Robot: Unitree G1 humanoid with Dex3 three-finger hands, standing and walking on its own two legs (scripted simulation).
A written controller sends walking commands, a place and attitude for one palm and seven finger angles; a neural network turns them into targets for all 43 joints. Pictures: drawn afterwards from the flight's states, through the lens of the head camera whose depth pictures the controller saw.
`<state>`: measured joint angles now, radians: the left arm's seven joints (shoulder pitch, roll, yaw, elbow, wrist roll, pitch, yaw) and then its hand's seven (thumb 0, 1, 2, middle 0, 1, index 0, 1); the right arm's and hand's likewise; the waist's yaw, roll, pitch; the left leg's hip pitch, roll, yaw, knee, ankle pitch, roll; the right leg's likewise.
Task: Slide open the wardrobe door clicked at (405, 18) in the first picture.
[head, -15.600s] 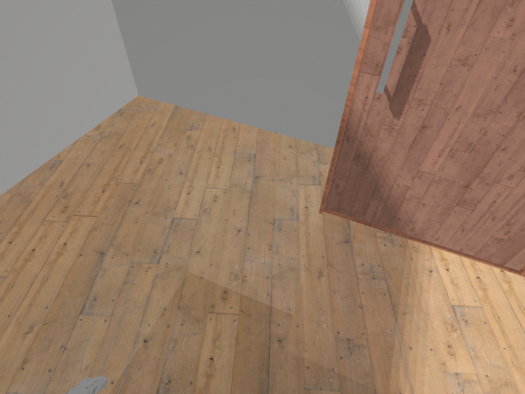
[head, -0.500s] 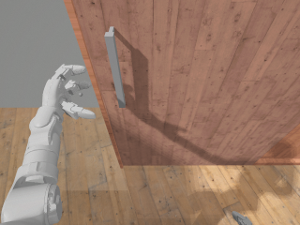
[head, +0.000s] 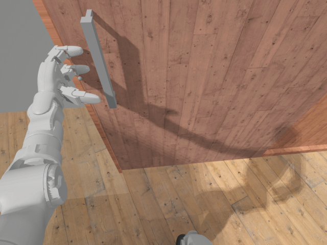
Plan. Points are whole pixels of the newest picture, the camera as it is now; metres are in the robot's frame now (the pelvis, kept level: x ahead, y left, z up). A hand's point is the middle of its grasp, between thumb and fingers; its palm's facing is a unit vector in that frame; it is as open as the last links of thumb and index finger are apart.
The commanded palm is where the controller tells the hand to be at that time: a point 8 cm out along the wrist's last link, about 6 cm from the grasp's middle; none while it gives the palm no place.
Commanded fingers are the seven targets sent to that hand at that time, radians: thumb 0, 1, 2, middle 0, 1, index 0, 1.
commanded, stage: move the hooked fingers beside the handle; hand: left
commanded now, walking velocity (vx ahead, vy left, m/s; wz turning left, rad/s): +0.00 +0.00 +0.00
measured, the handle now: (103, 67) +0.53 +0.14 +0.11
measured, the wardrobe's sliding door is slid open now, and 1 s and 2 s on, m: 0.00 0.00 0.00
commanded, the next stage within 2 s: feel for the door with the fingertips in 0.68 s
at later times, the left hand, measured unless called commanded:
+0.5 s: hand (79, 82) +0.47 +0.18 +0.13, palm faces +0.04 -1.00 -0.02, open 14.0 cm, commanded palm +0.44 +0.24 +0.12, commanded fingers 0.00 -0.50 0.30 -0.30 -1.20 -0.30 -1.20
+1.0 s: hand (85, 83) +0.47 +0.17 +0.12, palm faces +0.01 -1.00 +0.01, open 14.0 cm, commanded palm +0.44 +0.22 +0.12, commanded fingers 0.00 -0.50 0.30 -0.30 -1.20 -0.30 -1.20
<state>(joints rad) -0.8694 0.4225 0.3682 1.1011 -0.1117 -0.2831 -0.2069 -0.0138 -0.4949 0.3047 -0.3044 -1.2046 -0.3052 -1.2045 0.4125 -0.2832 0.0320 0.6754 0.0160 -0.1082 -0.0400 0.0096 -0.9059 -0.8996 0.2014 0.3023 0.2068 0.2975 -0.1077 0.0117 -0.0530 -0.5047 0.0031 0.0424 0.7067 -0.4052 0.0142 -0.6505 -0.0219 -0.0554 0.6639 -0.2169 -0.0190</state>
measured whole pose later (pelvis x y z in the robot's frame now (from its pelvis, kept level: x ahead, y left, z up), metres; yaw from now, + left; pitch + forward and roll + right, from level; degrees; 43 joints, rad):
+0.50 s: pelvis +0.00 +0.00 +0.00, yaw +1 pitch +11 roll +0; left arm -0.84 0.38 0.32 1.07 -0.12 -0.29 -0.20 -0.01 -0.50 0.30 -0.30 -1.20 -0.30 -1.20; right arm 0.35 -0.28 0.04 0.64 0.02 -0.10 -0.04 0.01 -0.91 -0.90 0.20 0.30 0.21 0.30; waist -0.08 0.01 -0.06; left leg -0.49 0.00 0.03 0.71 -0.41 0.01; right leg -0.63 -0.03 -0.07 0.66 -0.22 -0.02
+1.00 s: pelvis +0.00 +0.00 +0.00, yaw +1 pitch +11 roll +0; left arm -0.83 0.34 0.28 1.04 -0.14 -0.28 -0.19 -0.01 -0.50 0.30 -0.30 -1.20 -0.30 -1.20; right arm 0.39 -0.28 0.03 0.67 0.02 -0.08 -0.04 0.01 -0.91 -0.90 0.20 0.30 0.21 0.30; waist -0.08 0.02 -0.07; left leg -0.49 0.00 0.02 0.71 -0.41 0.02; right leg -0.63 -0.03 -0.07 0.66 -0.23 -0.01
